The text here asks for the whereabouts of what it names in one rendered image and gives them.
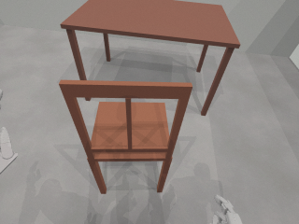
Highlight robot right hand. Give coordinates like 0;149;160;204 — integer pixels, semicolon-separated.
210;194;243;224

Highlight robot left hand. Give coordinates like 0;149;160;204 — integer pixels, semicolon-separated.
0;89;18;174

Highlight chair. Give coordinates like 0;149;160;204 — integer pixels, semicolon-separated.
59;79;192;194

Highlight table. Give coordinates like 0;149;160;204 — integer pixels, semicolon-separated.
60;0;241;116

